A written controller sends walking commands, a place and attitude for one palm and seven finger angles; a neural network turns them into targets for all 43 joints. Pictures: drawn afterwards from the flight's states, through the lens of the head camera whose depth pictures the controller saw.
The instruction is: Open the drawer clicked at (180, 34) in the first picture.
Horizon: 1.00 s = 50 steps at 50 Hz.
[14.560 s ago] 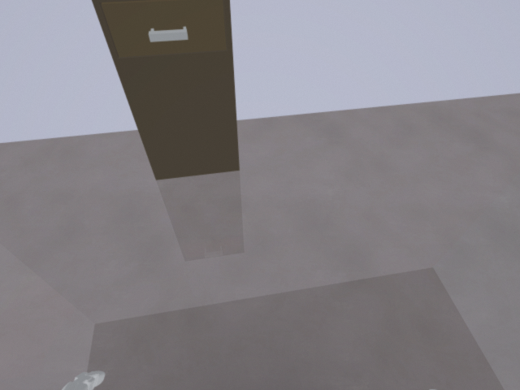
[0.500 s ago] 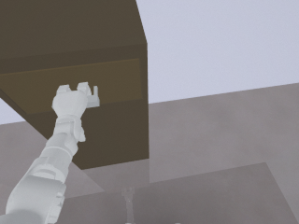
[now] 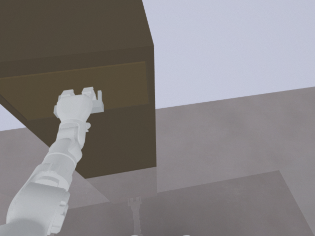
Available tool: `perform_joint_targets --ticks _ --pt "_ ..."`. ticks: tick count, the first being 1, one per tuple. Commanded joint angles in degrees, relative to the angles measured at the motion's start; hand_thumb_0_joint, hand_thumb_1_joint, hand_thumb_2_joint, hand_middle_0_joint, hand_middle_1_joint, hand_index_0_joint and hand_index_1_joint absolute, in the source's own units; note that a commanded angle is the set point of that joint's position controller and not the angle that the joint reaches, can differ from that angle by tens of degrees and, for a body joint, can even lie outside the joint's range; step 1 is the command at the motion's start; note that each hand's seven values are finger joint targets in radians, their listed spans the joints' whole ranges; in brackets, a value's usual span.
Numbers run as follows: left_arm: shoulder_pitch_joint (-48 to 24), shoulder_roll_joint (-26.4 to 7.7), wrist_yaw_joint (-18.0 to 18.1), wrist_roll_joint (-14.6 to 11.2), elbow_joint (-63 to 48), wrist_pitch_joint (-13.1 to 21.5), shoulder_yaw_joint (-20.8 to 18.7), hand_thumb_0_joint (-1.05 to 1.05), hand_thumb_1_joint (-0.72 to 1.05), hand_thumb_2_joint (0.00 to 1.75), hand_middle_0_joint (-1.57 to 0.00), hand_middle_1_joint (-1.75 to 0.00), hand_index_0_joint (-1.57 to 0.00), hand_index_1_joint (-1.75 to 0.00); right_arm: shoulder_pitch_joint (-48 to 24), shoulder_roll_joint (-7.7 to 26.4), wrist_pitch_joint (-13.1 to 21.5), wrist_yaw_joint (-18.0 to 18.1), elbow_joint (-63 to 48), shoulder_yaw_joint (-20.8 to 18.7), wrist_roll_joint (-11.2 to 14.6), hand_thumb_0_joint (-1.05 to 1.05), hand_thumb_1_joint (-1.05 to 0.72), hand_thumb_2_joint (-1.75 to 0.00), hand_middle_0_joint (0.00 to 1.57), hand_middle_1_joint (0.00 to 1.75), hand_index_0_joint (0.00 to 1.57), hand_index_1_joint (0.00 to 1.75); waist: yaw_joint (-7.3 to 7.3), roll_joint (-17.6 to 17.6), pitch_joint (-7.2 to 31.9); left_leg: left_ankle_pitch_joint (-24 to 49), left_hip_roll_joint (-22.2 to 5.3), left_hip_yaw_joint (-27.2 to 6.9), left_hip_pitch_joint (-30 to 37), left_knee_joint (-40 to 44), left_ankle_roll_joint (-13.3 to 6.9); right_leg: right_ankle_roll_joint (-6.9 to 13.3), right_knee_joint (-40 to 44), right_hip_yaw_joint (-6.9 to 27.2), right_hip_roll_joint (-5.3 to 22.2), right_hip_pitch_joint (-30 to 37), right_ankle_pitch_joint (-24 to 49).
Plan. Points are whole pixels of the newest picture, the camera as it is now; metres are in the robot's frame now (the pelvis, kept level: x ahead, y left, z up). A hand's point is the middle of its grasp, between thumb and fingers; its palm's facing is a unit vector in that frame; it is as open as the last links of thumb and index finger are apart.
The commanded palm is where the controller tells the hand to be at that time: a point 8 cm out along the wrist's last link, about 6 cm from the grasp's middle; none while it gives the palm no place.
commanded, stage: close the thumb around the handle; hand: left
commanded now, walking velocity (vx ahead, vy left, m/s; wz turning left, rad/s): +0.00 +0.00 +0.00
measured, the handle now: (80, 102) +0.48 +0.23 +0.02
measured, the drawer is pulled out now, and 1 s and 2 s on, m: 0.00 0.01 0.07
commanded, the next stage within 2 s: pull the drawer open in 0.28 s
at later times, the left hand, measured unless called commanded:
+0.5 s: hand (83, 119) +0.43 +0.22 +0.00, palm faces -0.03 -0.04 -1.00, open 5.7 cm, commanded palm +0.41 +0.22 +0.06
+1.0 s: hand (83, 120) +0.43 +0.22 +0.00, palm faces -0.03 -0.03 -1.00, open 5.7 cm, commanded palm +0.39 +0.22 +0.06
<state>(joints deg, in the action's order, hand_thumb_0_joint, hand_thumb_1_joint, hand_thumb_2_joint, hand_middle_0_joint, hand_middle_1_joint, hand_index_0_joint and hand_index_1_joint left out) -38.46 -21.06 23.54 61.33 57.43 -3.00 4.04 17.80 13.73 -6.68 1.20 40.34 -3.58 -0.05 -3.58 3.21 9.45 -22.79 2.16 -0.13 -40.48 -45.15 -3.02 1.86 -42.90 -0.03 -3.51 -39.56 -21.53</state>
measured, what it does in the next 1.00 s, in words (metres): stands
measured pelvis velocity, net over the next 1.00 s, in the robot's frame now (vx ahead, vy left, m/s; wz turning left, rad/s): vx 0.00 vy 0.00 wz -0.01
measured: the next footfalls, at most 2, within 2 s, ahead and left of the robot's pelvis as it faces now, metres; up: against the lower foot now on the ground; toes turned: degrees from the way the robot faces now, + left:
none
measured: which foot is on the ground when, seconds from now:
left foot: down 0.00-1.00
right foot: down 0.00-1.00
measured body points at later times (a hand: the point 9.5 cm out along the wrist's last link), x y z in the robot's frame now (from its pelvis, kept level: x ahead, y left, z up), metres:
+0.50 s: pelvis +0.01 +0.00 +0.00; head +0.09 -0.02 +0.45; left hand +0.43 +0.22 +0.06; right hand +0.06 -0.27 -0.14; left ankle -0.02 +0.09 -0.70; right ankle -0.02 -0.10 -0.70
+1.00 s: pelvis +0.00 +0.00 +0.00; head +0.08 -0.02 +0.44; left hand +0.43 +0.22 +0.06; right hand +0.05 -0.27 -0.14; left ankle -0.02 +0.09 -0.70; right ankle -0.02 -0.10 -0.70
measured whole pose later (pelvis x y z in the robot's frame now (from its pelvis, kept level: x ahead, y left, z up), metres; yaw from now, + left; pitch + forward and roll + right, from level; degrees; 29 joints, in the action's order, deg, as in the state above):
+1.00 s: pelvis +0.00 +0.00 +0.00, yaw -1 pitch +18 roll -1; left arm -35.4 -21.4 24.0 61.6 54.9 -1.9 2.6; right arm 17.1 13.8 -6.7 1.4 40.2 -3.8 -0.1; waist -3.6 3.4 9.4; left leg -22.5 1.8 0.4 -39.8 -44.4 -2.8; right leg 2.1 -42.6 0.5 -3.9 -39.3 -21.2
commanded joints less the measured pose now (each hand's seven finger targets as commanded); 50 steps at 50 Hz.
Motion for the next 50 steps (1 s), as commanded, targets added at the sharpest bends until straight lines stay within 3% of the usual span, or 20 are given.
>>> perform_joint_targets --ticks 1,4,7,8,18,19,21,23,24,25,26,27,29,31,34,37,40,43,48,50 --pt "-24.0 -12.8 2.8 0.8 -11.8 1.0 -3.5 0.0 0.73 0.83 -0.39 -1.33 -0.39 -1.33 4.8 8.3 1.7 0.5 -4.3 -2.7 0.1 0.0 -0.9 -0.9 0.2 0.3 0.2 0.3 -1.14 -0.6 21.5 24.5 -0.7 -0.4 14.4 3.1 0.5 0.7 3.4 0.0 0.3 9.9 21.2" --pt "-22.6 -11.2 3.1 0.5 -11.4 0.8 -3.0 0.0 0.9 0.9 -0.4 -1.35 -0.4 -1.35 4.9 8.2 1.7 0.1 -4.1 -2.9 0.1 0.0 -0.9 -0.9 0.2 0.3 0.2 0.3 -1.13 -0.1 21.9 26.4 -1.0 -0.7 15.7 2.7 0.7 0.7 3.2 -0.3 0.1 8.8 21.4" --pt "-22.5 -13.4 3.2 0.4 -11.1 0.3 -4.5 0.0 0.9 0.9 -0.4 -1.35 -0.4 -1.35 4.6 8.5 1.5 0.2 -4.1 -2.7 0.0 0.0 -0.9 -0.9 0.2 0.3 0.2 0.3 -0.86 -1.3 22.3 25.6 -0.7 -0.5 14.0 2.9 0.5 0.6 3.3 0.2 0.3 10.9 22.5" --pt "-23.3 -12.9 3.3 0.5 -12.4 0.5 -3.9 0.0 0.9 0.9 -0.4 -1.35 -0.4 -1.35 4.8 8.3 1.6 0.1 -4.2 -2.8 0.0 0.0 -0.9 -0.9 0.2 0.3 0.2 0.3 -0.73 0.1 23.0 26.0 -0.7 -0.3 14.6 2.9 0.5 0.6 3.1 0.2 0.3 10.9 22.9" --pt "-19.0 -11.3 2.8 -0.6 -14.5 1.0 -4.0 0.0 0.9 0.9 -0.4 -1.35 -0.4 -1.35 4.3 8.1 1.6 -0.1 -4.5 -3.1 0.0 0.0 -0.9 -0.9 0.2 0.3 0.2 0.3 -0.29 -1.3 23.2 30.0 -0.9 -0.1 16.2 2.7 0.4 0.4 3.2 0.3 0.4 12.6 26.8" --pt "-19.0 -12.8 3.0 -0.4 -15.8 1.3 -5.2 0.0 0.9 0.9 -0.4 -1.35 -0.4 -1.35 4.3 8.2 1.6 -0.1 -4.4 -3.2 0.0 0.0 -0.9 -0.9 0.2 0.3 0.2 0.3 0.16 -0.6 24.3 31.0 -1.1 -0.3 16.8 2.7 0.5 0.4 3.0 0.3 0.4 12.8 27.2" --pt "-14.3 -10.3 3.0 -0.6 -16.6 1.1 -4.1 0.0 0.9 0.9 -0.4 -1.35 -0.4 -1.35 3.8 7.8 1.5 -0.4 -5.0 -3.3 -0.2 0.0 -0.9 -0.9 0.2 0.3 0.2 0.3 1.03 -0.5 24.4 33.5 -1.1 0.0 17.6 2.7 0.6 0.5 3.1 0.1 0.4 13.8 28.7" --pt "-10.2 -11.2 2.8 -0.9 -18.9 1.1 -5.4 0.0 0.9 0.9 -0.4 -1.35 -0.4 -1.35 3.2 7.8 1.3 -0.6 -5.4 -3.4 -0.1 0.0 -0.9 -0.9 0.2 0.3 0.2 0.3 1.84 -0.7 25.6 36.4 -1.2 0.0 18.4 2.6 0.6 0.4 3.0 0.4 0.5 15.4 31.3" --pt "-8.0 -10.9 2.7 -1.2 -20.1 0.8 -5.2 0.0 0.9 0.9 -0.4 -1.35 -0.4 -1.35 2.7 7.8 1.2 -0.7 -5.9 -3.2 0.1 0.0 -0.9 -0.9 0.2 0.3 0.2 0.3 2.16 -0.7 24.9 36.3 -1.2 0.0 17.9 2.9 0.7 0.4 3.1 0.5 0.5 16.0 31.7" --pt "-16.4 -11.8 3.0 -0.8 -18.8 0.6 -4.5 0.0 0.9 0.9 -0.4 -1.35 -0.4 -1.35 3.0 8.3 1.1 -0.3 -4.6 -3.1 0.1 0.0 -0.9 -0.9 0.2 0.3 0.2 0.3 -0.68 -2.3 21.5 32.6 -1.3 0.1 16.6 2.8 0.6 0.1 3.4 0.2 0.6 13.7 30.3" --pt "-21.4 -13.1 3.3 -0.3 -17.9 0.6 -4.6 0.0 0.9 0.9 -0.4 -1.35 -0.4 -1.35 3.5 8.4 1.2 0.0 -3.9 -3.0 0.1 0.0 -0.9 -0.9 0.2 0.3 0.2 0.3 -1.72 -2.5 19.3 28.9 -1.0 0.1 14.9 3.1 0.4 0.0 3.8 0.3 0.6 12.4 27.7" --pt "-21.1 -15.2 3.6 -0.1 -17.1 0.5 -6.4 0.0 0.9 0.9 -0.4 -1.35 -0.4 -1.35 3.6 8.5 1.3 0.3 -3.7 -3.0 -0.1 0.0 -0.9 -0.9 0.2 0.3 0.2 0.3 -0.92 -3.3 19.7 28.0 -0.8 0.3 13.9 3.2 0.2 0.2 3.8 0.5 0.7 13.5 27.5" --pt "-19.8 -16.4 3.8 0.7 -15.6 -0.1 -7.1 0.0 0.9 0.9 -0.4 -1.35 -0.4 -1.35 3.2 8.4 1.3 0.5 -3.7 -2.8 -0.1 0.0 -0.9 -0.9 0.2 0.3 0.2 0.3 -0.05 -0.9 21.7 28.4 -0.5 0.4 14.7 3.2 0.4 0.4 3.4 0.8 0.8 13.8 27.6" --pt "-21.6 -14.3 3.9 0.8 -16.2 -0.2 -5.5 0.0 0.9 0.9 -0.4 -1.35 -0.4 -1.35 3.2 8.1 1.3 0.5 -3.6 -3.0 -0.2 0.0 -0.9 -0.9 0.2 0.3 0.2 0.3 -0.38 1.3 23.0 30.0 -0.7 0.2 16.8 2.9 0.7 0.5 3.1 0.3 0.7 12.5 27.1" --pt "-21.0 -15.6 3.6 0.2 -14.4 -0.2 -6.8 0.0 0.9 0.9 -0.4 -1.35 -0.4 -1.35 3.5 8.2 1.2 0.6 -3.5 -2.8 -0.2 0.0 -0.9 -0.9 0.2 0.3 0.2 0.3 -0.17 -1.0 23.1 29.9 -0.6 0.1 15.8 2.6 0.7 0.4 3.0 0.3 0.6 13.3 27.4" --pt "-22.1 -14.6 3.3 -0.2 -13.8 0.3 -5.9 0.0 0.9 0.9 -0.4 -1.35 -0.4 -1.35 3.1 8.2 1.4 0.7 -3.9 -2.7 -0.1 0.0 -0.9 -0.9 0.2 0.3 0.2 0.3 -0.75 -2.2 22.2 27.1 -0.5 -0.1 14.7 3.1 0.5 0.4 3.5 0.4 0.7 13.2 25.7" --pt "-22.7 -13.9 3.4 -0.1 -13.8 0.9 -5.1 0.0 0.9 0.9 -0.4 -1.35 -0.4 -1.35 3.3 8.1 1.5 0.7 -4.1 -2.7 0.0 0.0 -0.9 -0.9 0.2 0.3 0.2 0.3 -0.59 0.0 22.7 26.6 -0.4 0.2 15.2 3.0 0.5 0.4 3.5 0.5 0.6 12.3 24.8" --pt "-21.2 -15.4 3.3 -0.1 -11.7 1.0 -6.2 0.0 0.9 0.9 -0.4 -1.35 -0.4 -1.35 3.2 8.2 1.6 0.8 -4.3 -2.5 0.1 0.0 -0.9 -0.9 0.2 0.3 0.2 0.3 -0.48 -1.9 21.5 23.8 -0.2 0.3 12.9 3.2 0.2 0.2 3.7 0.7 0.7 13.0 23.5" --pt "-16.4 -14.1 3.3 -0.4 -14.3 1.5 -6.3 0.0 0.9 0.9 -0.4 -1.35 -0.4 -1.35 2.9 8.0 1.7 0.4 -5.0 -2.8 0.1 0.0 -0.9 -0.9 0.2 0.3 0.2 0.3 1.22 0.0 24.3 26.1 -0.5 0.6 14.8 3.5 0.4 0.5 3.5 0.7 0.6 14.4 24.9" --pt "-13.2 -13.8 3.1 -0.8 -14.1 1.3 -6.4 0.0 0.9 0.9 -0.4 -1.35 -0.4 -1.35 2.6 8.0 1.6 0.4 -5.3 -2.8 0.3 0.0 -0.9 -0.9 0.2 0.3 0.2 0.3 1.52 -2.0 22.6 25.7 -0.4 0.8 13.3 3.8 0.4 0.4 3.7 0.7 0.6 15.4 25.8"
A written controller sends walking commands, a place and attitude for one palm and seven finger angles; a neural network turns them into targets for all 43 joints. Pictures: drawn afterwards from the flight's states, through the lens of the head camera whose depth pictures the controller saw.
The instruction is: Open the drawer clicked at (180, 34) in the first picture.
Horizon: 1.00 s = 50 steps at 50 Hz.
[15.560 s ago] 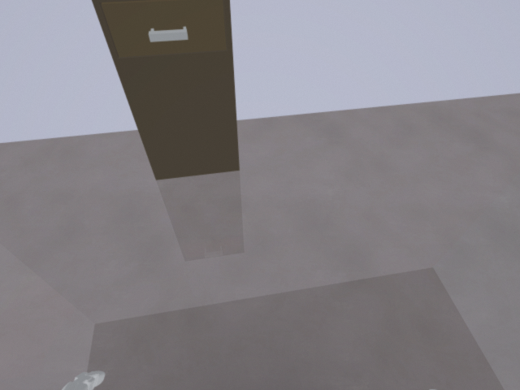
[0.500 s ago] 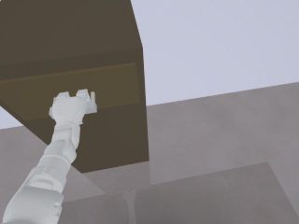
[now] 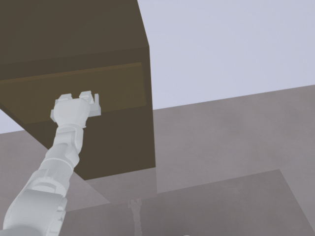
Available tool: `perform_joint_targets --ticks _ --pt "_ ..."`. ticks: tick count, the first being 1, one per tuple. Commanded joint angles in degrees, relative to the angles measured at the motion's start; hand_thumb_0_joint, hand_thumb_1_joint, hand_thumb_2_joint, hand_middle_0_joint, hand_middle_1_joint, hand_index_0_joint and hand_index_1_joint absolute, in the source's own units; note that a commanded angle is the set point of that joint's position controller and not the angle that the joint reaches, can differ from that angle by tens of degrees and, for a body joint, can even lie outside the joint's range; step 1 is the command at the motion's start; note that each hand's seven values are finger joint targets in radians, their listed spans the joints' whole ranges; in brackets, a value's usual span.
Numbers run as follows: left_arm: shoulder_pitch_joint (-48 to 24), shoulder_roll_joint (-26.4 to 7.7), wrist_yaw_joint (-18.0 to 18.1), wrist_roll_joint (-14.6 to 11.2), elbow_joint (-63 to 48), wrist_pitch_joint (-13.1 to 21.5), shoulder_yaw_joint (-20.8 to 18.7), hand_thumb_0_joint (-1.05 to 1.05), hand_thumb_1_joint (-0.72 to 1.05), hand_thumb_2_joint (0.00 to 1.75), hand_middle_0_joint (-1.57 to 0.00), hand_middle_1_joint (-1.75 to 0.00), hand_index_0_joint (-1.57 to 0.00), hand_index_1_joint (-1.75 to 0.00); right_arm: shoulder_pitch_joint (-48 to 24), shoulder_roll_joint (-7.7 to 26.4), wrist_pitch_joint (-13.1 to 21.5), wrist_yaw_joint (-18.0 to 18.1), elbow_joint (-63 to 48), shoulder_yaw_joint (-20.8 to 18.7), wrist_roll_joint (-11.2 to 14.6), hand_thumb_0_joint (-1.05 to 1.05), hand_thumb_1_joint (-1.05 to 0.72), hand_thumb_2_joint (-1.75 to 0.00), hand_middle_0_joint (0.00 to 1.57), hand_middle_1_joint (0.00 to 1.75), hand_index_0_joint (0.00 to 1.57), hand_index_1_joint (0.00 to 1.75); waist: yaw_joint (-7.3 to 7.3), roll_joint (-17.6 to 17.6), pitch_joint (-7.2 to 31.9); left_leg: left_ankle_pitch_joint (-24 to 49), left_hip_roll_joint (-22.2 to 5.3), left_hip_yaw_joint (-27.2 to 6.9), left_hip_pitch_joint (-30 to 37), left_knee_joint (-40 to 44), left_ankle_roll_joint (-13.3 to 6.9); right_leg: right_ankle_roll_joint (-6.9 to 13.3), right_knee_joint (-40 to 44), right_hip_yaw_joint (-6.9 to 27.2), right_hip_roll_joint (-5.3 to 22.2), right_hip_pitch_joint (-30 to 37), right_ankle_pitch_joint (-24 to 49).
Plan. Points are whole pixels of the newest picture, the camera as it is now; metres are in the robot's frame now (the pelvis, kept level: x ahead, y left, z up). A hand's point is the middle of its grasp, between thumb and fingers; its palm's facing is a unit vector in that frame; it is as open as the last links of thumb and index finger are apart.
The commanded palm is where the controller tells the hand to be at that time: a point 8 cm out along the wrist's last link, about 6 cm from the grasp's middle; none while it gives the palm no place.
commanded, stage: pull the drawer open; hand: left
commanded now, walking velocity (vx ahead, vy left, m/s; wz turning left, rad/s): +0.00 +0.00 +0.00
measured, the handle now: (77, 106) +0.47 +0.24 +0.02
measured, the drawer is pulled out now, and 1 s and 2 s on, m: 0.01 0.07 0.28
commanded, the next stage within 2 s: none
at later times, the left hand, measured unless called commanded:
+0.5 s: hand (79, 139) +0.37 +0.21 +0.00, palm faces +0.01 -0.05 -1.00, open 5.8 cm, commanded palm +0.35 +0.22 +0.06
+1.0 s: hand (79, 140) +0.37 +0.22 +0.00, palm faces -0.02 -0.02 -1.00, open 5.7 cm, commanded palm +0.33 +0.21 +0.06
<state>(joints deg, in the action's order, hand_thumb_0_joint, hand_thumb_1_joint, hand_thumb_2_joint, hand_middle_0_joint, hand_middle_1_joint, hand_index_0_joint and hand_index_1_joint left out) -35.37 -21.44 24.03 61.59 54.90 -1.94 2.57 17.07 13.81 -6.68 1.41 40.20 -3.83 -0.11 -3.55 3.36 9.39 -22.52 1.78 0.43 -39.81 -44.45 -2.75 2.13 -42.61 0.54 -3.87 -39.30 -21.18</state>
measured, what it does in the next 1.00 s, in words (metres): stands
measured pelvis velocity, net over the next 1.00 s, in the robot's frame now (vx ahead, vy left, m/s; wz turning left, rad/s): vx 0.00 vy -0.01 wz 0.01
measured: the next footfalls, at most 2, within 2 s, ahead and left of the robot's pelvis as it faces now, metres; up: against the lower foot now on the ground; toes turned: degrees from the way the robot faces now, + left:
none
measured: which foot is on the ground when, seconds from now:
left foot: down 0.00-1.00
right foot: down 0.00-1.00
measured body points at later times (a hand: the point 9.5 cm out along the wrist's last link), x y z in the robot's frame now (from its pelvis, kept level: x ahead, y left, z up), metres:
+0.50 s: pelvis +0.01 +0.01 +0.01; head +0.06 -0.01 +0.45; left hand +0.36 +0.21 +0.05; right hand +0.15 -0.25 -0.12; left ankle -0.02 +0.09 -0.71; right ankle -0.02 -0.10 -0.71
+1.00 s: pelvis +0.00 -0.01 +0.01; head +0.05 -0.03 +0.45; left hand +0.36 +0.21 +0.05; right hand +0.10 -0.27 -0.13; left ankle -0.02 +0.09 -0.71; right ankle -0.02 -0.10 -0.71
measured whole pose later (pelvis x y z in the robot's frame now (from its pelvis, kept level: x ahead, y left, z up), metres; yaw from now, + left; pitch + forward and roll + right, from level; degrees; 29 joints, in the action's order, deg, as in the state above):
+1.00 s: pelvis +0.00 -0.01 +0.01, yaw +1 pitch +14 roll +0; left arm -22.2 -18.6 23.9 60.7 41.6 -4.7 6.2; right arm 14.2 13.6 -6.0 2.9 40.3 -3.7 0.5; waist -0.8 3.7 8.1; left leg -21.7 2.1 0.0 -34.2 -42.2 -2.0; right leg 2.9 -41.8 0.2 -3.6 -34.2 -21.3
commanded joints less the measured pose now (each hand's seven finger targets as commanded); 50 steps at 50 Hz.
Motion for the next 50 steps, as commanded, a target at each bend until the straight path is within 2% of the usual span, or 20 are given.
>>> perform_joint_targets --ticks 1,2,4,8,11,18,19,20,23,27,29,32,36,38,40,42,45,46,47,50 --pt "-15.3 -12.6 2.5 -1.3 -12.0 0.2 -4.4 0.0 0.9 0.9 -0.4 -1.35 -0.4 -1.35 3.0 7.9 1.6 0.1 -5.4 -2.5 0.4 0.0 -0.9 -0.9 0.2 0.3 0.2 0.3 1.56 -2.2 22.0 24.8 0.0 0.4 12.2 3.3 0.1 0.1 3.7 0.2 1.0 15.4 25.3" --pt "-14.5 -12.7 2.4 -1.3 -12.0 0.0 -4.6 0.0 0.9 0.9 -0.4 -1.35 -0.4 -1.35 2.8 8.0 1.6 0.1 -5.4 -2.5 0.5 0.0 -0.9 -0.9 0.2 0.3 0.2 0.3 1.42 -3.4 21.3 24.6 0.0 0.2 11.8 3.6 0.0 0.2 3.9 0.1 1.0 15.7 25.3" --pt "-13.6 -12.7 2.5 -1.3 -13.4 -0.2 -4.4 0.0 0.9 0.9 -0.4 -1.35 -0.4 -1.35 2.5 8.0 1.6 0.1 -5.6 -2.5 0.7 0.0 -0.9 -0.9 0.2 0.3 0.2 0.3 1.71 -2.5 20.9 24.5 -0.1 0.6 12.3 3.9 0.0 0.1 4.1 0.3 1.1 15.7 25.4" --pt "-7.3 -12.9 2.4 -1.7 -16.6 -1.1 -5.6 0.0 0.9 0.9 -0.4 -1.35 -0.4 -1.35 1.7 8.0 1.5 0.0 -6.3 -2.6 0.7 0.0 -0.9 -0.9 0.2 0.3 0.2 0.3 2.99 -3.1 22.0 27.2 -0.1 0.7 13.0 4.3 0.1 0.2 4.0 0.5 1.2 18.4 28.6" --pt "0.6 -8.8 2.2 -2.4 -22.2 -2.3 -3.2 0.0 0.9 0.9 -0.4 -1.35 -0.4 -1.35 -0.2 7.6 1.8 -0.4 -7.6 -2.7 1.0 0.0 -0.9 -0.9 0.2 0.3 0.2 0.3 3.64 -2.2 21.0 30.4 -0.5 0.5 15.5 4.9 0.4 0.3 4.4 0.1 1.1 18.4 29.6" --pt "15.2 -5.4 1.8 -4.0 -36.0 -6.6 -2.0 0.0 0.9 0.9 -0.4 -1.35 -0.4 -1.35 -4.8 7.6 2.4 -1.1 -10.0 -2.1 1.1 0.0 -0.9 -0.9 0.2 0.3 0.2 0.3 4.88 -3.4 19.2 36.2 -1.6 -0.5 19.8 5.8 0.9 0.1 4.6 -0.4 1.3 19.6 31.0" --pt "5.0 -7.4 2.2 -2.9 -34.7 -7.3 -1.6 0.0 0.9 0.9 -0.4 -1.35 -0.4 -1.35 -4.5 8.2 2.0 -0.5 -8.5 -1.8 1.2 0.0 -0.9 -0.9 0.2 0.3 0.2 0.3 2.11 -3.9 15.7 33.5 -1.6 -0.9 19.3 5.6 1.1 0.0 4.8 -0.7 1.2 16.5 28.8" --pt "-5.3 -8.8 2.8 -1.8 -33.5 -7.5 -1.4 0.0 0.9 0.9 -0.4 -1.35 -0.4 -1.35 -3.8 8.4 2.0 0.1 -7.3 -1.6 1.0 0.0 -0.9 -0.9 0.2 0.3 0.2 0.3 0.46 -3.2 13.6 29.2 -1.4 -1.2 18.5 5.8 1.1 0.0 5.0 -1.1 1.1 13.7 24.9" --pt "-3.1 -9.1 2.9 -0.4 -29.1 -8.8 -2.0 0.0 0.9 0.9 -0.4 -1.35 -0.4 -1.35 -4.6 7.5 2.0 1.0 -7.1 -1.4 0.8 0.0 -0.9 -0.9 0.2 0.3 0.2 0.3 2.61 -1.9 15.3 26.0 -0.6 -0.8 19.5 6.7 1.2 0.6 5.6 -0.9 1.1 14.8 21.0" --pt "-6.7 -7.6 1.7 -0.9 -29.1 -7.8 -0.1 0.0 0.9 0.9 -0.4 -1.35 -0.4 -1.35 -5.2 7.1 1.8 1.6 -7.2 -1.2 0.7 0.0 -0.9 -0.9 0.2 0.3 0.2 0.3 2.47 -1.3 17.7 27.8 -0.3 -0.9 20.9 6.2 1.4 0.8 5.3 -0.7 1.3 15.6 22.9" --pt "-6.9 -6.5 1.3 -1.3 -27.9 -6.9 0.6 0.0 0.9 0.9 -0.4 -1.35 -0.4 -1.35 -5.3 6.7 1.9 1.9 -7.4 -1.1 0.7 0.0 -0.9 -0.9 0.2 0.3 0.2 0.3 2.46 -2.7 17.3 26.9 0.0 -0.7 20.3 6.2 1.1 0.6 5.4 -0.7 1.4 16.0 23.4" --pt "-7.4 -9.0 1.0 -1.0 -27.2 -5.0 -1.8 0.0 0.9 0.9 -0.4 -1.35 -0.4 -1.35 -5.5 6.8 2.1 2.3 -7.6 -1.1 0.5 0.0 -0.9 -0.9 0.2 0.3 0.2 0.3 2.83 -4.1 17.9 27.2 0.3 -0.4 18.8 5.6 0.9 0.6 5.2 -0.1 1.7 17.7 25.9" --pt "-7.8 -7.7 1.6 -0.3 -25.8 -3.1 -0.9 0.0 0.9 0.9 -0.4 -1.35 -0.4 -1.35 -5.3 6.3 2.5 2.3 -7.5 -1.1 0.5 0.0 -0.9 -0.9 0.2 0.3 0.2 0.3 2.63 -3.3 17.0 25.1 0.7 0.0 17.1 4.9 0.7 0.4 4.9 0.2 1.8 16.7 25.8" --pt "-8.6 -10.7 2.2 0.3 -26.4 -2.4 -3.2 0.0 0.9 0.9 -0.4 -1.35 -0.4 -1.35 -5.2 6.4 2.6 2.2 -7.3 -1.2 0.4 0.0 -0.9 -0.9 0.2 0.3 0.2 0.3 3.05 -2.2 18.5 25.0 0.7 0.0 16.7 4.7 0.7 0.5 4.5 0.7 1.9 17.3 26.1" --pt "-9.1 -7.9 2.6 0.3 -26.1 -2.3 -1.0 0.0 0.9 0.9 -0.4 -1.35 -0.4 -1.35 -4.9 6.2 2.8 2.0 -7.3 -1.3 0.5 0.0 -0.9 -0.9 0.2 0.3 0.2 0.3 2.51 -2.3 17.7 24.1 0.7 0.0 16.3 4.7 0.7 0.5 4.5 0.3 1.8 16.2 24.9" --pt "-9.4 -9.7 3.0 0.3 -26.2 -2.1 -2.4 0.0 0.9 0.9 -0.4 -1.35 -0.4 -1.35 -4.6 6.5 2.9 1.9 -6.8 -1.5 0.4 0.0 -0.9 -0.9 0.2 0.3 0.2 0.3 2.61 -2.3 19.3 24.2 0.7 -0.1 16.2 4.5 0.7 0.6 4.4 0.6 1.7 17.0 25.0" --pt "-10.0 -9.0 3.4 -0.1 -25.6 -2.1 -1.7 0.0 0.9 0.9 -0.4 -1.35 -0.4 -1.35 -4.2 6.4 3.0 2.0 -6.6 -1.7 0.6 0.0 -0.9 -0.9 0.2 0.3 0.2 0.3 2.29 -2.4 19.1 22.5 0.8 0.1 15.4 4.5 0.5 0.4 4.6 0.7 1.8 16.8 24.3" --pt "-7.6 -7.2 3.3 -0.8 -25.5 -2.3 -0.8 0.0 0.9 0.9 -0.4 -1.35 -0.4 -1.35 -4.2 6.3 3.2 1.8 -6.8 -1.8 0.7 0.0 -0.9 -0.9 0.2 0.3 0.2 0.3 2.67 -2.3 19.0 22.2 0.9 0.3 15.5 4.8 0.5 0.4 5.0 0.7 1.8 17.1 24.2" --pt "-5.5 -8.5 3.2 -1.2 -25.3 -2.4 -2.2 0.0 0.9 0.9 -0.4 -1.35 -0.4 -1.35 -4.2 6.6 3.2 1.7 -6.8 -1.8 0.8 0.0 -0.9 -0.9 0.2 0.3 0.2 0.3 3.12 -3.3 19.7 22.1 0.8 0.0 15.2 5.1 0.5 0.5 5.0 0.7 1.6 18.3 23.9" --pt "-0.4 -6.2 2.4 -2.6 -26.6 -2.6 -0.6 0.0 0.9 0.9 -0.4 -1.35 -0.4 -1.35 -5.0 6.6 3.4 1.5 -7.6 -1.8 1.2 0.0 -0.9 -0.9 0.2 0.3 0.2 0.3 3.67 -4.3 17.9 20.5 0.8 0.4 14.3 6.1 0.4 0.3 5.8 0.9 1.8 19.2 23.7"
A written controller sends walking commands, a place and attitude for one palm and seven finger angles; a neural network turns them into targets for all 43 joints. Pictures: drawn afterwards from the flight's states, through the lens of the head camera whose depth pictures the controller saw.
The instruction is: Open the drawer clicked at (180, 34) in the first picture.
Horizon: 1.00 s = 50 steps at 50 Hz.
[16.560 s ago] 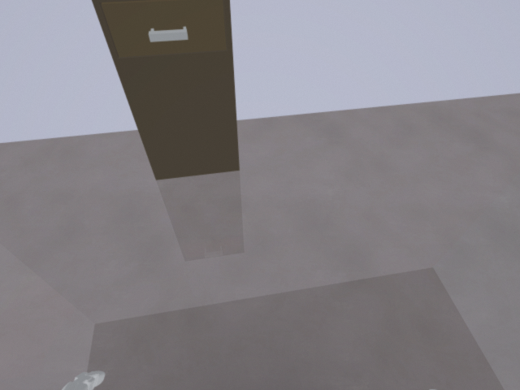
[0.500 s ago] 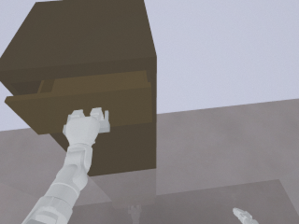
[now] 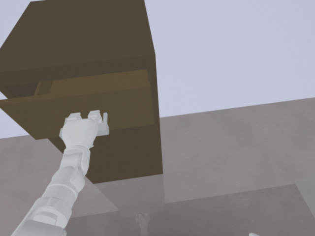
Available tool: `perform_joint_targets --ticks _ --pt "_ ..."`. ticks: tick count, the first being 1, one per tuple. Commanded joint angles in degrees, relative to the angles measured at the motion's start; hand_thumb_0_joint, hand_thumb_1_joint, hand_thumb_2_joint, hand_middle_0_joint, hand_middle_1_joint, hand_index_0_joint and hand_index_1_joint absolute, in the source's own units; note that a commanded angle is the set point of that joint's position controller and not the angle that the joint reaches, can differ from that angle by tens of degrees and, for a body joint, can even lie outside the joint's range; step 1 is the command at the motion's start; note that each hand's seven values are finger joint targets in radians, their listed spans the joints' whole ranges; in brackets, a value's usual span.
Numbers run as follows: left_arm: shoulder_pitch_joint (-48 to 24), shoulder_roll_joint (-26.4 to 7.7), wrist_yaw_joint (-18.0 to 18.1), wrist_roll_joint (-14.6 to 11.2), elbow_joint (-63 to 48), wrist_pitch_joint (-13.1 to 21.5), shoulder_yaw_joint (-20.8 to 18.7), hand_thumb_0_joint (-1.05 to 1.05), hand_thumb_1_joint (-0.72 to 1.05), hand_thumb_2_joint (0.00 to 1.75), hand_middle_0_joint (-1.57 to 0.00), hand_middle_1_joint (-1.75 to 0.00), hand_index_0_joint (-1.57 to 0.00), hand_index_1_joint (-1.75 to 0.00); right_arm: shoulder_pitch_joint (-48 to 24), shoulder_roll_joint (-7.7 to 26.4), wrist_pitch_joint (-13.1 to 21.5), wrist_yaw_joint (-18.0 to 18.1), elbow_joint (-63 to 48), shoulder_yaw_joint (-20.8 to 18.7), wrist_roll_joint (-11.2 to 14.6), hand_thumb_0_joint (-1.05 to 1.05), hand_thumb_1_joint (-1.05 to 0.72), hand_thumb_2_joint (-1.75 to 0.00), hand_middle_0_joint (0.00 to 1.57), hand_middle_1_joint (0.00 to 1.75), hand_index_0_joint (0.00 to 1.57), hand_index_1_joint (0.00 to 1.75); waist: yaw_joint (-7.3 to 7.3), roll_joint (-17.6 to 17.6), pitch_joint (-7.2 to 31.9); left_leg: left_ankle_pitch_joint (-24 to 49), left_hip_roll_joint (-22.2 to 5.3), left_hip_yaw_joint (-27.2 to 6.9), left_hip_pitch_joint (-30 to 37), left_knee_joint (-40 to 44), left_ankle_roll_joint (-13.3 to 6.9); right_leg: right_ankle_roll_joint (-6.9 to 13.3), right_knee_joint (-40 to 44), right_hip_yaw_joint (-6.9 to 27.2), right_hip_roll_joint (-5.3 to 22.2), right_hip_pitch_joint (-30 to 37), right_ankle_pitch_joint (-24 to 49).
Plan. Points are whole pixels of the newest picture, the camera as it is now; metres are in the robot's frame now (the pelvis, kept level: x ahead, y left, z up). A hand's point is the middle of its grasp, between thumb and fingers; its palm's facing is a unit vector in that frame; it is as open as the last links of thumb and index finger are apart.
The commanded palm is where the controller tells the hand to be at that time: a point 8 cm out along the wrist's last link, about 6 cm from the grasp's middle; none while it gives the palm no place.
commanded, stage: pull the drawer open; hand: left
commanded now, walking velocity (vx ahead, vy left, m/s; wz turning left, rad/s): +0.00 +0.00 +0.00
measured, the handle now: (85, 124) +0.42 +0.23 +0.02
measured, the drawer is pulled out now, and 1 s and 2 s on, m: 0.07 0.28 0.29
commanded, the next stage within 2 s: open the thumb to release the handle in 1.28 s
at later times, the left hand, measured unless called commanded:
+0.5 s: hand (85, 175) +0.27 +0.20 +0.00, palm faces +0.00 -0.11 -0.99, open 6.0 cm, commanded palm +0.23 +0.21 +0.06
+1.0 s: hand (80, 221) +0.17 +0.18 +0.00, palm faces -0.02 -0.14 -0.99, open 6.1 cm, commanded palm +0.12 +0.19 +0.06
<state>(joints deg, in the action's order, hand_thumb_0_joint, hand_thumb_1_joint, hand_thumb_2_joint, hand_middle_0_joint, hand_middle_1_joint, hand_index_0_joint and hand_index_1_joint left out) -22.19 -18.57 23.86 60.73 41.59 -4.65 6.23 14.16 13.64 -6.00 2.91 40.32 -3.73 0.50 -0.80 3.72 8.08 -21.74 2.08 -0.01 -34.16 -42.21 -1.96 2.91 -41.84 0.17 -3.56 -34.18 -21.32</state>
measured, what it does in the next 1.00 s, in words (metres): stands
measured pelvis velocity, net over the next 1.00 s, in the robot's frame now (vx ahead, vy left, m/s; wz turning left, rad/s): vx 0.00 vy -0.01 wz -0.02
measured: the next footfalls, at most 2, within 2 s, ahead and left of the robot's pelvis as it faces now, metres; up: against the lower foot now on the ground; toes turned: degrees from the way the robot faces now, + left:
none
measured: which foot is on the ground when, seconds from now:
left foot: down 0.00-1.00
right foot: down 0.00-1.00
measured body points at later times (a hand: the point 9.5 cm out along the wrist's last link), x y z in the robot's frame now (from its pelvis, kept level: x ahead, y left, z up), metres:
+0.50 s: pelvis +0.01 +0.00 +0.01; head +0.04 -0.03 +0.45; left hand +0.27 +0.20 +0.05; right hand +0.22 -0.23 -0.09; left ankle -0.02 +0.10 -0.71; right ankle -0.02 -0.09 -0.71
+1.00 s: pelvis +0.00 -0.01 -0.01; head +0.03 -0.05 +0.44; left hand +0.16 +0.19 +0.05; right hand +0.22 -0.22 -0.10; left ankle -0.02 +0.10 -0.71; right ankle -0.02 -0.09 -0.71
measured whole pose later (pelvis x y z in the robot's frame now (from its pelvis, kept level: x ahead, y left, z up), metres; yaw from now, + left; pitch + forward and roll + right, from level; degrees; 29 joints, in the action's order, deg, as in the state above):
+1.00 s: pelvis +0.00 -0.01 -0.01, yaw -1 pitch +8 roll +1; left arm 32.9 -16.4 25.1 61.6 -9.5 -4.9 10.8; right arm 5.8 12.4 -5.4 -3.4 32.2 -0.7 -2.3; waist 4.8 3.3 7.0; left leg -25.0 1.7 1.2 -28.5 -45.3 -1.1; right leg 3.9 -46.9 1.2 -4.1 -29.8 -25.1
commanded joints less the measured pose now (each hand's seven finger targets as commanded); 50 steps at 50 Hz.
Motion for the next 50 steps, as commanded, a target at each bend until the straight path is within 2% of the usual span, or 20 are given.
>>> perform_joint_targets --ticks 1,6,7,8,13,17,21,23,25,29,31,32,33,35,37,40,42,45,48,50 --pt "-11.6 -9.2 2.5 -2.1 -15.1 0.2 -4.6 0.0 0.9 0.9 -0.4 -1.35 -0.4 -1.35 -2.2 6.9 2.9 -0.1 -8.0 -2.0 0.6 0.0 -0.9 -0.9 0.2 0.3 0.2 0.3 1.34 -5.2 20.4 20.1 0.5 1.0 9.1 4.0 -0.5 -0.5 5.0 1.5 1.5 15.4 24.5" --pt "1.5 -8.1 1.9 -3.7 -21.9 -0.4 -4.8 0.0 0.9 0.9 -0.4 -1.35 -0.4 -1.35 -4.2 7.2 3.6 -0.9 -9.6 -1.8 0.7 0.0 -0.9 -0.9 0.2 0.3 0.2 0.3 2.39 -5.8 17.6 20.9 0.3 1.3 8.8 5.0 -0.4 -0.7 5.4 1.9 1.7 17.5 28.4" --pt "3.7 -9.1 2.0 -3.4 -23.2 -0.7 -5.9 0.0 0.9 0.9 -0.4 -1.35 -0.4 -1.35 -5.0 7.4 3.5 -1.0 -9.7 -1.9 0.7 0.0 -0.9 -0.9 0.2 0.3 0.2 0.3 2.82 -5.5 17.6 21.9 0.2 1.2 9.0 5.2 -0.3 -0.5 5.3 2.2 1.8 18.1 29.6" --pt "6.3 -7.1 2.0 -3.5 -24.9 -1.2 -4.5 0.0 0.9 0.9 -0.4 -1.35 -0.4 -1.35 -5.3 7.2 3.7 -1.2 -10.2 -1.7 0.7 0.0 -0.9 -0.9 0.2 0.3 0.2 0.3 2.8 -5.5 17.0 21.5 0.3 1.3 9.3 5.3 -0.3 -0.6 5.3 1.9 1.9 17.9 29.2" --pt "15.5 -7.2 2.6 -3.0 -32.1 -3.6 -5.4 0.0 0.9 0.9 -0.4 -1.35 -0.4 -1.35 -8.0 6.9 3.9 -1.8 -11.2 -1.4 0.4 0.0 -0.9 -0.9 0.2 0.3 0.2 0.3 3.67 -4.5 15.1 23.0 0.0 1.3 11.3 5.5 0.0 -0.4 5.1 1.8 1.8 17.3 29.8" --pt "18.8 -6.5 2.7 -2.3 -38.7 -5.2 -4.6 0.0 0.9 0.9 -0.4 -1.35 -0.4 -1.35 -10.6 6.7 3.6 -2.1 -12.1 -1.0 0.2 0.0 -0.9 -0.9 0.2 0.3 0.2 0.3 3.89 -4.1 14.6 24.2 -0.2 0.8 13.3 5.6 0.3 -0.1 4.9 1.7 1.5 16.6 28.2" --pt "23.1 -3.8 2.4 -1.7 -43.3 -6.2 -1.6 0.0 0.9 0.9 -0.4 -1.35 -0.4 -1.35 -12.6 5.9 3.4 -2.7 -13.2 -0.4 -0.2 0.0 -0.9 -0.9 0.2 0.3 0.2 0.3 3.96 -3.7 12.6 25.1 -0.5 0.3 15.7 5.2 0.5 -0.1 4.6 0.9 1.3 14.4 25.9" --pt "26.4 -3.5 2.3 -1.4 -45.8 -6.1 -1.1 0.0 0.9 0.9 -0.4 -1.35 -0.4 -1.35 -13.4 5.4 3.2 -3.0 -13.9 0.0 -0.4 0.0 -0.9 -0.9 0.2 0.3 0.2 0.3 4.7 -2.5 12.8 27.2 -0.6 -0.2 17.0 5.0 0.6 0.1 4.1 0.6 1.3 14.4 25.7" --pt "27.3 -2.6 2.0 -0.8 -46.9 -5.9 0.0 0.0 0.9 0.9 -0.4 -1.35 -0.4 -1.35 -14.3 5.1 3.1 -3.1 -14.2 0.2 -0.7 0.0 -0.9 -0.9 0.2 0.3 0.2 0.3 4.24 -4.5 11.2 26.6 -0.6 -0.4 16.9 4.5 0.6 -0.1 4.1 0.8 1.2 13.3 25.7" --pt "33.7 -2.4 1.9 -0.5 -50.4 -4.8 0.1 0.0 0.9 0.9 -0.4 -1.35 -0.4 -1.35 -15.3 4.2 3.1 -3.6 -15.2 0.7 -1.0 0.0 -0.9 -0.9 0.2 0.3 0.2 0.3 5.37 -4.3 10.6 26.0 -0.3 -0.5 16.8 4.1 0.7 0.1 3.7 1.1 1.1 13.9 25.8" --pt "34.3 -2.3 2.0 -0.1 -52.1 -4.3 0.6 0.0 0.9 0.9 -0.4 -1.35 -0.4 -1.35 -16.0 4.0 3.1 -3.8 -15.4 1.1 -1.3 0.0 -0.9 -0.9 0.2 0.3 0.2 0.3 5.1 -4.4 9.8 25.0 -0.1 -0.6 16.6 3.7 0.6 0.1 3.6 1.8 1.2 13.3 26.5" --pt "35.2 -3.5 2.1 0.0 -52.8 -4.0 -0.7 0.0 0.9 0.9 -0.4 -1.35 -0.4 -1.35 -16.2 4.1 3.0 -3.8 -15.4 1.1 -1.3 0.0 -0.9 -0.9 0.2 0.3 0.2 0.3 5.16 -4.1 9.8 24.8 0.0 -0.7 16.4 3.6 0.8 0.2 3.6 2.3 1.1 13.5 26.5" --pt "36.8 -3.2 2.2 0.3 -53.6 -3.8 -0.4 0.0 0.9 0.9 -0.4 -1.35 -0.4 -1.35 -16.4 3.8 3.1 -3.9 -15.6 1.3 -1.4 0.0 -0.9 -0.9 0.2 0.3 0.2 0.3 5.67 -4.1 10.1 23.9 0.1 -0.5 16.2 3.5 0.7 0.2 3.3 2.4 1.2 13.7 26.3" --pt "39.0 -1.9 2.2 0.3 -54.7 -3.4 1.0 0.0 0.9 0.9 -0.4 -1.35 -0.4 -1.35 -16.8 3.6 3.2 -4.3 -15.9 1.4 -1.6 0.0 -0.9 -0.9 0.2 0.3 0.2 0.3 5.42 -4.1 8.6 22.7 0.3 -0.5 15.5 3.1 0.6 0.2 3.3 2.6 1.2 12.9 26.2" --pt "43.0 -3.8 2.6 0.0 -55.8 -2.7 -1.4 0.0 0.9 0.9 -0.4 -1.35 -0.4 -1.35 -17.0 3.6 3.3 -4.5 -16.0 1.6 -1.7 0.0 -0.9 -0.9 0.2 0.3 0.2 0.3 6.11 -4.3 9.3 22.8 0.3 -0.7 14.9 2.9 0.8 0.3 2.8 3.3 1.0 13.9 27.1" --pt "46.3 -2.5 2.8 0.2 -58.1 -2.0 -0.1 0.0 0.9 0.9 -0.4 -1.35 -0.4 -1.35 -17.4 3.4 3.5 -4.9 -16.6 1.6 -1.9 0.0 -0.9 -0.9 0.2 0.3 0.2 0.3 6.09 -5.0 8.3 21.1 0.4 -0.6 13.7 2.2 0.5 0.2 2.4 3.3 1.3 12.8 26.3" --pt "51.2 -3.5 3.3 -0.1 -60.4 -1.3 -1.4 0.0 0.9 0.9 -0.4 -1.35 -0.4 -1.35 -17.4 3.4 3.7 -5.3 -17.2 1.7 -2.0 0.0 -0.9 -0.9 0.2 0.3 0.2 0.3 6.92 -3.3 9.7 21.9 0.4 -0.7 13.4 1.7 0.7 0.4 1.7 3.9 1.2 13.6 27.1" --pt "55.7 -2.2 3.7 -0.2 -62.3 -0.5 0.0 0.0 0.9 0.9 -0.4 -1.35 -0.4 -1.35 -17.4 3.4 3.9 -6.1 -17.7 1.6 -2.2 0.0 -0.9 -0.9 0.2 0.3 0.2 0.3 6.61 -4.5 7.9 20.8 0.3 -0.7 12.0 0.6 0.4 0.4 1.0 3.8 1.4 11.6 26.2" --pt "59.7 -3.4 4.5 -0.1 -64.6 0.5 -1.6 0.0 0.9 0.9 -0.4 -1.35 -0.4 -1.35 -17.3 3.5 4.0 -6.5 -18.4 1.5 -2.5 0.0 -0.9 -0.9 0.2 0.3 0.2 0.3 7.11 -4.6 8.4 18.2 0.4 -0.7 10.5 -0.2 0.4 0.5 0.4 4.5 1.5 10.8 23.7" --pt "62.3 -2.8 5.0 -0.4 -65.2 0.8 -0.9 0.0 0.9 0.9 -0.4 -1.35 -0.4 -1.35 -17.3 3.7 4.1 -6.8 -18.9 1.3 -2.6 0.0 -0.9 -0.9 0.2 0.3 0.2 0.3 6.74 -5.4 6.8 15.5 0.6 -0.6 9.4 -1.0 0.2 0.5 0.8 4.7 1.6 9.0 20.8"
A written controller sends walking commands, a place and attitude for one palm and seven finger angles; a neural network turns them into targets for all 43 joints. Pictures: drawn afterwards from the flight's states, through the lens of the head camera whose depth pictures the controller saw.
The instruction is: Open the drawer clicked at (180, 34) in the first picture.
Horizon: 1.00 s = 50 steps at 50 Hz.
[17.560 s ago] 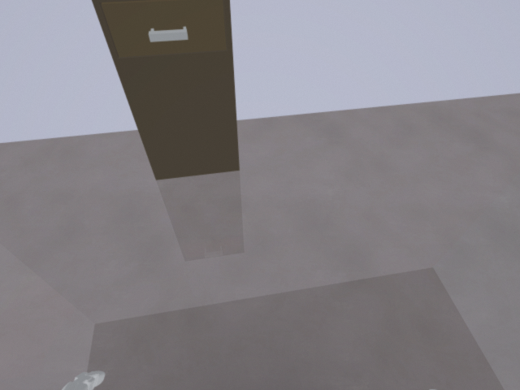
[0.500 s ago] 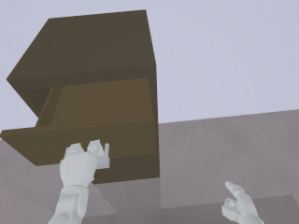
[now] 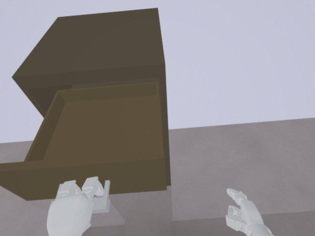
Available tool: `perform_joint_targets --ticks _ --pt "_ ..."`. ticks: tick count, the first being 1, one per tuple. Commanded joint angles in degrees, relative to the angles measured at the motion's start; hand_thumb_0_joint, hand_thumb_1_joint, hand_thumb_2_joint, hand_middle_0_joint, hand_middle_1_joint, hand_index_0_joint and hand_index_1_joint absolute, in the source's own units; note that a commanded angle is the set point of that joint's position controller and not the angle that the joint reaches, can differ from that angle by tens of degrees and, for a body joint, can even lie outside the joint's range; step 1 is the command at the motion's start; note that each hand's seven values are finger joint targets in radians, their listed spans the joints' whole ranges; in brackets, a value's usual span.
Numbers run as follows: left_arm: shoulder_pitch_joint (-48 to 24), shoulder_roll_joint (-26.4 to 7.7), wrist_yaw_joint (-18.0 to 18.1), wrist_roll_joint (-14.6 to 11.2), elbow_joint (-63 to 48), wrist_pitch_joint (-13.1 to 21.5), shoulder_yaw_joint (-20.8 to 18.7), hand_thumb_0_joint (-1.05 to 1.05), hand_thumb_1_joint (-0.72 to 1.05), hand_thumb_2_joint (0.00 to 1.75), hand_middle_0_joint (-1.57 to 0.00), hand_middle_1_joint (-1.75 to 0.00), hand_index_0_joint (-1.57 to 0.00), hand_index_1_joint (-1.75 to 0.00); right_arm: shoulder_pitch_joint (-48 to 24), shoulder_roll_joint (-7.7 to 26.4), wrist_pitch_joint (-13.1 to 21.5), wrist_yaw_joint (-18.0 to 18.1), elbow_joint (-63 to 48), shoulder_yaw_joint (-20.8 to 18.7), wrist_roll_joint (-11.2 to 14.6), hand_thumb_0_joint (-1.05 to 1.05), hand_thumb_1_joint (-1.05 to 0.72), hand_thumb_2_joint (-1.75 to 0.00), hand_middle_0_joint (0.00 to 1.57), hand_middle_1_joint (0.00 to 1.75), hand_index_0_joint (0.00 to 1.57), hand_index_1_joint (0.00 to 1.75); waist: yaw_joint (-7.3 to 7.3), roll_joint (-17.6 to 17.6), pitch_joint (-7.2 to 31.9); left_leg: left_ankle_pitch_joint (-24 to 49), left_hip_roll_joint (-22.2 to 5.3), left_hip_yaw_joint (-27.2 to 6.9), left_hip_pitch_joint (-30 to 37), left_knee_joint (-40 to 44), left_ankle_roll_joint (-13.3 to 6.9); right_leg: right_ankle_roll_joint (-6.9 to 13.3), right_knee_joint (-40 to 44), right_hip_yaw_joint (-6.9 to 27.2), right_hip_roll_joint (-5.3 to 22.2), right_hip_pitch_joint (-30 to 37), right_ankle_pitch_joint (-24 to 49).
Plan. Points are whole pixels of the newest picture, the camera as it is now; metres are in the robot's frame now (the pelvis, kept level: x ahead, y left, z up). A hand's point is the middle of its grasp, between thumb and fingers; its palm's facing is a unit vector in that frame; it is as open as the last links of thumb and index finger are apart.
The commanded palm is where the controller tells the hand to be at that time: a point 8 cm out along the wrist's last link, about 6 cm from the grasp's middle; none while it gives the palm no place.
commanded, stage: pull the drawer open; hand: left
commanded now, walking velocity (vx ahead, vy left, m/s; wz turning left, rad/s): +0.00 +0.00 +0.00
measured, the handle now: (82, 196) +0.20 +0.21 +0.02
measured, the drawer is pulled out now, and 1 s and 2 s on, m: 0.28 0.29 0.28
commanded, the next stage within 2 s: open the thumb to release the handle in 0.28 s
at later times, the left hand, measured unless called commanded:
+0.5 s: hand (81, 225) +0.14 +0.20 +0.00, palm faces +0.04 -0.11 -0.99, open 6.1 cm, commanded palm +0.11 +0.20 +0.06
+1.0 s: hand (78, 224) +0.14 +0.21 +0.00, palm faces +0.02 -0.13 -0.99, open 13.1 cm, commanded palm +0.12 +0.21 +0.06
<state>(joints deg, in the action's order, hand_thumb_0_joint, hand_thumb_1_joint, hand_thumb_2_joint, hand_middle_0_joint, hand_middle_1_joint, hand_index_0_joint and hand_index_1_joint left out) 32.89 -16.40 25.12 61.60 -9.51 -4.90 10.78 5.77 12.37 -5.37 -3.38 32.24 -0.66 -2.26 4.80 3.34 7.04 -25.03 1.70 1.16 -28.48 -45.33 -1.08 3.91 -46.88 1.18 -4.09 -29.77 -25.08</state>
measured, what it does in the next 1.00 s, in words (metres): stands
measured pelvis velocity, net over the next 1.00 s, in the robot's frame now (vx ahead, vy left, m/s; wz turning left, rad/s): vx -0.01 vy -0.01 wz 0.03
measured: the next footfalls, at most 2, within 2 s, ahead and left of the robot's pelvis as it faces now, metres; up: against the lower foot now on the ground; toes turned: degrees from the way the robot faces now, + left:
none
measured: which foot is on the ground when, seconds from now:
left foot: down 0.00-1.00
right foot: down 0.00-1.00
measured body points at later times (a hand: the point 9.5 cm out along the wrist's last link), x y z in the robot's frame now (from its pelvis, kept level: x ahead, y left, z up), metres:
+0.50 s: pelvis -0.01 -0.01 -0.01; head +0.02 -0.05 +0.44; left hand +0.13 +0.20 +0.06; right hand +0.21 -0.23 -0.11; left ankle -0.03 +0.11 -0.70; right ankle -0.02 -0.08 -0.70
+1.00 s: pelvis -0.01 -0.01 +0.00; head +0.01 -0.05 +0.45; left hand +0.14 +0.21 +0.06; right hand +0.22 -0.21 -0.09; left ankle -0.03 +0.11 -0.70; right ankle -0.02 -0.08 -0.70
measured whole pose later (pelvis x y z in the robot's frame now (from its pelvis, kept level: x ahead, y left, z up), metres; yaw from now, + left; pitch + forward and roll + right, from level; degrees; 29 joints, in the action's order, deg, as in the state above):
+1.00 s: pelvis -0.01 -0.01 +0.00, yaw +2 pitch +8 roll +1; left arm 30.4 -17.4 26.3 60.5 -6.7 -3.0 8.5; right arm 4.9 13.1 -4.2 0.1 33.1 -0.7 -2.4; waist 5.9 3.2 6.4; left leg -23.7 1.7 -0.9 -30.1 -46.0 -0.2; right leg 4.8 -47.0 -0.9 -4.1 -30.7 -24.1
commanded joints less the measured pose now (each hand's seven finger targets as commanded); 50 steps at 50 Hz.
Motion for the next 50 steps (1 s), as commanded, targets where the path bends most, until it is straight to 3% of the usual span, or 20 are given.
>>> perform_joint_targets --ticks 1,3,6,9,12,14,18,19,20,21,24,27,29,34,39,47,48,49,50 --pt "7.2 -6.1 4.1 -1.0 -14.4 1.5 -6.7 0.0 0.9 0.9 -0.4 -1.35 -0.4 -1.35 -8.8 5.1 3.5 -0.5 -10.6 -1.9 0.1 0.0 -0.9 -0.9 0.2 0.3 0.2 0.3 1.04 -5.1 7.6 18.2 1.0 -1.8 3.4 1.7 -0.6 -0.4 5.9 4.4 2.1 3.8 24.4" --pt "10.2 -6.0 4.9 -1.1 -16.5 2.1 -6.6 0.0 0.9 0.9 -0.4 -1.35 -0.4 -1.35 -8.4 5.2 3.7 -0.9 -11.4 -2.0 -0.2 0.0 -0.9 -0.9 0.2 0.3 0.2 0.3 1.4 -4.3 9.1 18.3 1.1 -1.9 3.7 0.8 -0.6 -0.2 5.4 5.4 2.4 3.2 24.0" --pt "13.5 -6.4 5.5 -1.3 -16.6 3.0 -7.3 0.0 0.9 0.9 -0.4 -1.35 -0.4 -1.35 -8.3 5.3 3.8 -1.0 -11.7 -2.0 -0.3 0.0 -0.9 -0.9 0.2 0.3 0.2 0.3 1.17 -5.0 7.4 16.4 1.2 -2.0 2.3 -0.1 -0.6 -0.3 5.5 5.8 2.5 1.5 22.3" --pt "21.5 -6.0 5.1 -2.8 -16.5 3.2 -7.7 0.0 0.9 0.9 -0.4 -1.35 -0.4 -1.35 -8.4 5.2 4.0 -1.3 -12.6 -1.6 0.2 0.0 -0.9 -0.9 0.2 0.3 0.2 0.3 2.36 -4.6 6.5 15.7 1.2 -1.5 0.4 0.1 -0.6 -0.2 5.7 6.1 2.8 3.3 23.0" --pt "20.1 -7.7 5.3 -2.8 -17.8 2.9 -9.3 0.0 0.9 0.9 -0.4 -1.35 -0.4 -1.35 -8.3 5.6 3.6 -1.2 -13.0 -1.5 0.1 0.0 -0.9 -0.9 0.2 0.3 0.2 0.3 1.95 -4.0 7.8 15.9 1.2 -1.5 -0.4 -0.3 -0.6 -0.3 5.4 7.0 3.0 3.9 24.8" --pt "21.5 -6.9 5.4 -2.6 -16.9 3.1 -9.0 0.0 0.9 0.9 -0.4 -1.35 -0.4 -1.35 -8.1 5.2 3.7 -1.4 -12.8 -1.5 0.0 0.0 -0.9 -0.9 0.2 0.3 0.2 0.3 1.86 -4.3 6.5 15.6 1.1 -1.5 -0.7 -0.6 -0.7 -0.4 5.1 6.6 2.9 2.9 24.8" --pt "22.1 -7.6 5.8 -2.3 -18.2 3.5 -9.8 0.0 0.9 0.9 -0.4 -1.35 -0.4 -1.35 -7.5 5.4 3.8 -1.7 -13.1 -1.5 -0.3 0.0 -0.9 -0.9 0.2 0.3 0.2 0.3 1.9 -3.3 8.3 17.3 0.9 -1.6 0.2 -1.2 -0.6 -0.1 4.2 7.0 2.8 2.2 25.8" --pt "-0.2 -10.4 6.8 -0.1 -15.9 2.4 -11.1 0.0 0.9 0.9 -0.4 -1.35 -0.4 -1.35 -7.7 6.8 2.5 -0.6 -10.4 -1.7 -0.7 0.0 -0.9 -0.9 0.2 0.3 0.2 0.3 -2.9 -4.5 5.6 13.1 1.3 -2.4 -0.7 -1.6 -0.7 -0.4 4.6 7.2 2.6 -3.7 21.3" --pt "0.1 -9.6 7.8 0.6 -15.8 2.5 -12.4 0.0 0.83 0.87 -0.4 -1.34 -0.4 -1.34 -7.0 5.9 2.9 0.2 -11.1 -2.4 -1.1 0.0 -0.9 -0.9 0.2 0.3 0.2 0.3 -0.54 -2.9 7.6 12.3 1.3 -1.9 0.6 -1.5 -0.7 -0.4 5.0 6.5 2.5 -2.2 18.5" --pt "3.6 -9.1 8.4 0.7 -12.6 2.2 -11.9 0.0 0.76 0.84 -0.39 -1.34 -0.39 -1.34 -6.8 5.5 3.5 0.5 -11.0 -2.3 -0.8 0.0 -0.9 -0.9 0.2 0.3 0.2 0.3 -0.19 -2.0 8.3 12.6 1.4 -1.8 1.3 -1.6 -0.7 -0.3 4.9 5.9 2.4 -1.9 18.4" --pt "2.3 -6.6 7.7 -1.1 -12.0 0.6 -9.1 0.0 0.55 0.75 -0.38 -1.31 -0.38 -1.31 -6.9 5.6 3.5 0.9 -10.8 -2.6 0.2 0.0 -0.9 -0.9 0.2 0.3 0.2 0.3 -0.59 -3.9 9.9 13.7 1.1 -1.7 1.7 -0.6 -0.8 -0.7 4.7 4.3 2.4 0.2 20.5" --pt "1.1 -7.1 6.4 -1.7 -11.0 -0.6 -8.5 0.0 0.34 0.66 -0.36 -1.29 -0.36 -1.29 -7.9 5.5 3.3 1.8 -10.2 -2.0 0.6 0.0 -0.9 -0.9 0.2 0.3 0.2 0.3 -0.61 -6.2 9.6 14.1 1.4 -1.5 1.2 0.6 -0.9 -1.2 6.0 4.7 2.8 3.3 23.5" --pt "-0.1 -7.4 4.9 -1.8 -9.9 -0.8 -7.9 0.0 0.2 0.6 -0.35 -1.27 -0.35 -1.27 -8.4 5.3 3.4 2.5 -9.8 -1.7 0.8 0.0 -0.9 -0.9 0.2 0.3 0.2 0.3 -0.58 -7.8 7.4 12.6 1.4 -1.3 0.9 1.4 -1.1 -1.7 7.4 5.0 3.1 3.8 22.6" --pt "-1.5 -8.1 3.4 -1.4 -8.8 0.4 -8.4 0.0 -0.15 0.45 -0.32 -1.24 -0.32 -1.24 -8.5 4.9 4.0 3.2 -8.9 -1.1 0.7 0.0 -0.9 -0.9 0.2 0.3 0.2 0.3 0.25 -5.5 6.4 11.6 1.5 -1.2 2.1 2.8 -1.0 -1.5 9.1 5.4 3.3 4.4 19.6" --pt "-2.9 -7.9 2.9 -1.3 -8.4 1.5 -8.4 0.0 -0.5 0.3 -0.3 -1.2 -0.3 -1.2 -8.7 4.9 4.1 3.3 -8.8 -1.1 0.4 0.0 -0.9 -0.9 0.2 0.3 0.2 0.3 -0.14 -5.0 5.1 11.1 1.6 -1.4 2.7 2.9 -1.1 -1.4 10.3 5.6 3.2 3.2 17.1" --pt "-6.5 -8.9 3.2 -1.3 -7.5 1.9 -9.6 0.0 -0.5 0.3 -0.3 -1.2 -0.3 -1.2 -8.5 5.1 4.3 3.7 -8.5 -1.3 0.3 0.0 -0.9 -0.9 0.2 0.3 0.2 0.3 -0.42 -4.8 6.7 11.0 1.6 -1.7 3.1 2.9 -1.0 -1.4 10.5 5.5 3.1 3.5 16.8" --pt "-6.9 -8.7 3.3 -1.0 -7.3 1.9 -9.4 0.0 -0.5 0.3 -0.3 -1.2 -0.3 -1.2 -8.4 5.1 4.3 3.7 -8.2 -1.4 0.2 0.0 -0.9 -0.9 0.2 0.3 0.2 0.3 -0.35 -5.2 7.0 11.2 1.6 -1.6 3.2 2.8 -1.0 -1.4 10.1 5.3 3.1 3.2 16.9" --pt "-5.6 -5.3 3.2 -0.9 -4.0 1.6 -6.1 0.0 -0.5 0.3 -0.3 -1.2 -0.3 -1.2 -8.2 4.9 4.4 3.6 -8.1 -1.4 0.2 0.0 -0.9 -0.9 0.2 0.3 0.2 0.3 -0.87 -5.6 5.2 10.9 1.5 -1.7 2.3 2.7 -1.0 -1.6 9.6 4.4 3.0 1.9 16.8" --pt "-7.3 -5.5 3.0 -1.0 -4.5 1.7 -6.1 0.0 -0.5 0.3 -0.3 -1.2 -0.3 -1.2 -8.2 5.3 4.4 3.4 -8.0 -1.6 0.3 0.0 -0.9 -0.9 0.2 0.3 0.2 0.3 -1.11 -5.6 5.4 11.0 1.2 -1.8 2.3 2.8 -1.0 -1.5 9.4 3.9 2.9 1.4 17.1"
